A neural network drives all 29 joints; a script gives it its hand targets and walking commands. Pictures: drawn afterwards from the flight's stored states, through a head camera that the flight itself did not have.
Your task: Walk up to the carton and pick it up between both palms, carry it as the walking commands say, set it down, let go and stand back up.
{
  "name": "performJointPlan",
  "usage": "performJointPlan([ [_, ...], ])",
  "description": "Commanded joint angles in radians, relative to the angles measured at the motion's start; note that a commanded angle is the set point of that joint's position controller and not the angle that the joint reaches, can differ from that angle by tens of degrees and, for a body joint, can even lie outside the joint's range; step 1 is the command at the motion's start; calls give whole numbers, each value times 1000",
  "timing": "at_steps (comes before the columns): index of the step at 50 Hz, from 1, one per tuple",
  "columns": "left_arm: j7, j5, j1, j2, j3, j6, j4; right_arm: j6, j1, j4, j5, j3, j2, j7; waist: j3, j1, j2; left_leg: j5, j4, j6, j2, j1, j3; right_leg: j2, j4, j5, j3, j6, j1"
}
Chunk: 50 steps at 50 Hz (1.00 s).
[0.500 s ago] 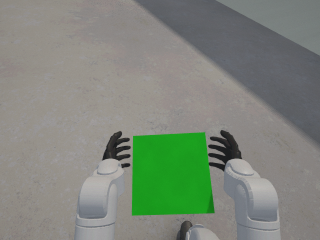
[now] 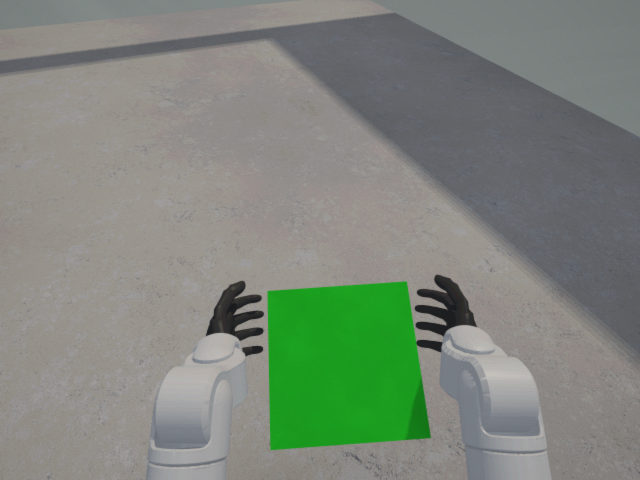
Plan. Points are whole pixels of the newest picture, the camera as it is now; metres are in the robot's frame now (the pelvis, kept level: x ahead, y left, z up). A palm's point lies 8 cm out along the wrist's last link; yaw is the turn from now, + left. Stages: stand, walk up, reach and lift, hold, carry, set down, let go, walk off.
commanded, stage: carry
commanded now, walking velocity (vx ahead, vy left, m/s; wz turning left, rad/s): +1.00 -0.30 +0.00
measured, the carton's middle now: (341, 363) +0.29 -0.01 -0.04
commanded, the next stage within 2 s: none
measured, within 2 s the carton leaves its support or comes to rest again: neither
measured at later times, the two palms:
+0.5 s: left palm (318, 135) +0.73 +0.04 +0.06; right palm (443, 126) +0.77 -0.22 +0.07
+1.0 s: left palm (367, 43) +1.30 -0.10 +0.05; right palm (457, 39) +1.28 -0.37 +0.08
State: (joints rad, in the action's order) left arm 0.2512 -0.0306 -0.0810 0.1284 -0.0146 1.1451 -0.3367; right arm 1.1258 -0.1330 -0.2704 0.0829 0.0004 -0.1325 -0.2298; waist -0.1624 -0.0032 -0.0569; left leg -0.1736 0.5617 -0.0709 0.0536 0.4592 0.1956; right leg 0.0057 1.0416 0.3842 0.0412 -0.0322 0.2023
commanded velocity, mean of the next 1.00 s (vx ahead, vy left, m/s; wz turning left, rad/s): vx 1.00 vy -0.30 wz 0.00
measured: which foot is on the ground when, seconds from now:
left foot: down 0.00-0.30, up 0.32-0.60, down 0.62-1.00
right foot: up 0.00-0.28, down 0.30-0.68, up 0.70-1.00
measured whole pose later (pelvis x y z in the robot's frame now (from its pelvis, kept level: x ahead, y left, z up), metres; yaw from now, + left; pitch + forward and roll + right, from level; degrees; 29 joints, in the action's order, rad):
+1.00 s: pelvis +1.02 -0.22 -0.02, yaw -2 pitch +5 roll -6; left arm 0.27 -0.08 -0.12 0.13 -0.06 1.13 -0.36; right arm 1.13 -0.09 -0.43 0.02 0.04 -0.13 -0.21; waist -0.06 -0.06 0.01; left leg -0.46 0.25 0.13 0.28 -0.24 0.10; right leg -0.04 0.48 -0.02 0.14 -0.01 0.60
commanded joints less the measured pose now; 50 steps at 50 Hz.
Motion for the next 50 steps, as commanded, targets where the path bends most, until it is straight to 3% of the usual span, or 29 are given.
performJointPlan([
  [1, -216, 296, -439, 1081, -546, -63, -146, -59, -492, -263, -373, -520, -1038, 227, -258, -32, 76, 843, -146, 46, 302, -896, -406, -10, 249, -29, -71, -14, 694],
  [5, -192, 282, -444, 1052, -537, -92, -258, -65, -390, -277, -381, -530, -1010, 224, -198, -31, 236, 645, -251, 47, 293, -720, -260, -78, -250, -168, -32, 19, 549],
  [7, -185, 239, -352, 1048, -517, -74, -164, -48, -416, -276, -390, -531, -988, 240, -102, -18, 256, 633, -350, 111, 204, -487, -96, -4, -548, -335, 80, 26, 274],
  [10, -175, 229, -396, 1037, -546, -62, -174, -35, -368, -280, -387, -502, -931, 256, -89, -23, 362, 787, -331, 97, 214, -397, -26, 63, -523, -423, 232, 17, 55],
  [12, -158, 199, -314, 1010, -510, -45, -119, -8, -401, -326, -400, -501, -886, 250, -187, 4, 269, 980, -105, 109, 167, -409, 12, 95, -528, -378, 264, 3, -129],
  [13, -156, 188, -355, 979, -514, -39, -156, -5, -412, -336, -413, -533, -903, 260, -157, 7, 319, 878, -23, 103, 147, -357, 33, 87, -561, -382, 274, -7, -196],
  [14, -163, 202, -360, 1000, -513, -43, -165, -1, -419, -338, -410, -543, -915, 253, -249, 43, 172, 709, 257, 107, 132, -234, 16, 55, -574, -231, 237, -29, -410],
  [15, -166, 218, -429, 987, -518, -35, -210, 10, -464, -348, -397, -561, -943, 247, -314, 44, -75, 10, 634, 102, 14, 27, 6, -233, -652, -161, -166, -81, -587],
  [16, -175, 259, -432, 989, -543, -29, -180, 22, -364, -270, -367, -542, -924, 244, -365, 36, -274, -344, 927, 98, -63, 349, -85, -404, -627, -532, -519, -294, -829],
  [17, -182, 293, -427, 1035, -552, -41, -202, 7, -368, -312, -382, -541, -943, 242, -359, 32, -173, -326, 1021, 87, -15, 384, -181, -388, -590, -730, -463, -314, -752],
  [19, -195, 328, -464, 1089, -549, -72, -256, -23, -416, -320, -380, -527, -985, 244, -321, 26, 36, -162, 791, 83, 90, 168, -235, -288, -651, -705, -209, -146, -451],
  [20, -199, 346, -541, 1124, -558, -88, -290, -35, -428, -314, -389, -541, -1022, 246, -312, 22, 70, -208, 619, 82, 86, 134, -212, -243, -680, -584, -195, -106, -404],
  [23, -216, 334, -538, 1094, -555, -95, -268, -49, -421, -257, -348, -534, -1027, 237, -262, 27, -109, -145, 371, 90, 65, 115, -128, -235, -781, -387, -141, -147, -319],
  [27, -240, 381, -563, 1073, -626, -88, -288, -80, -368, -279, -291, -486, -1000, 208, -203, 15, -91, -74, 27, 79, 26, 33, -56, -223, -781, -497, -13, -153, -291],
  [30, -231, 336, -449, 983, -585, -52, -190, -57, -294, -201, -253, -453, -951, 195, -218, -6, 20, 51, -128, 59, -83, -326, 85, -172, -609, -957, 95, -91, -144],
  [31, -231, 324, -435, 951, -564, -42, -162, -48, -289, -188, -254, -457, -940, 192, -290, -32, -3, 59, -104, 27, -58, -534, 28, -157, -450, -1094, 116, -60, -50],
  [32, -232, 327, -459, 931, -581, -34, -184, -44, -282, -191, -248, -438, -898, 192, -341, -68, 150, -160, -139, -45, 83, -781, -191, -114, -163, -1015, 116, -16, 192],
  [33, -235, 344, -510, 896, -582, -37, -243, -51, -299, -188, -247, -438, -892, 180, -350, -66, 292, -122, -249, -195, 320, -940, -714, 34, 226, -620, 50, 40, 483],
  [34, -236, 327, -473, 893, -575, -29, -196, -50, -332, -139, -258, -451, -900, 182, -336, -38, 413, 474, -191, -260, 417, -1067, -793, 74, 404, 27, -77, 48, 695],
  [35, -228, 343, -480, 958, -566, -43, -168, -59, -391, -208, -294, -487, -937, 183, -314, -55, 247, 887, -119, -265, 418, -1162, -725, 15, 590, 131, -132, 40, 867],
  [37, -230, 320, -370, 987, -520, -63, -128, -51, -410, -233, -325, -518, -971, 194, -238, -43, -112, 666, -163, -69, 377, -915, -554, -60, 367, 50, -166, 5, 795],
  [39, -219, 304, -472, 1021, -504, -85, -220, -58, -439, -225, -350, -515, -1030, 208, -135, -25, 26, 488, -262, 4, 368, -670, -524, -107, 230, -43, -143, 20, 709],
  [41, -197, 237, -369, 1023, -476, -77, -147, -43, -458, -260, -395, -568, -1017, 220, -121, -22, 70, 476, -287, 49, 303, -662, -316, -114, -43, -147, -73, 39, 650],
  [43, -187, 211, -360, 1016, -492, -66, -145, -37, -419, -252, -387, -521, -974, 246, -51, -9, 267, 398, -386, 134, 207, -379, -84, -62, -459, -324, 33, 52, 259],
  [45, -178, 225, -437, 1061, -552, -71, -186, -50, -415, -304, -409, -526, -977, 262, -10, -32, 421, 618, -462, 119, 199, -252, -78, 33, -515, -515, 145, 39, 31],
  [47, -163, 214, -435, 1065, -550, -81, -170, -43, -422, -327, -433, -530, -967, 276, -84, -15, 376, 987, -277, 132, 176, -395, 30, 95, -534, -481, 247, 28, -25],
  [48, -158, 203, -417, 1040, -534, -65, -160, -22, -367, -284, -408, -503, -947, 275, -157, 2, 401, 983, -140, 137, 152, -402, 37, 83, -564, -463, 222, 12, -146],
  [49, -161, 205, -414, 1055, -543, -69, -179, -35, -433, -354, -430, -545, -963, 275, -234, 11, 338, 956, 48, 123, 137, -359, 28, 105, -573, -392, 275, 1, -306],
  [50, -167, 220, -376, 1037, -555, -70, -202, -35, -413, -360, -418, -533, -912, 267, -332, 65, 250, 819, 369, 111, 102, -224, 25, 29, -596, -269, 189, -37, -488],
])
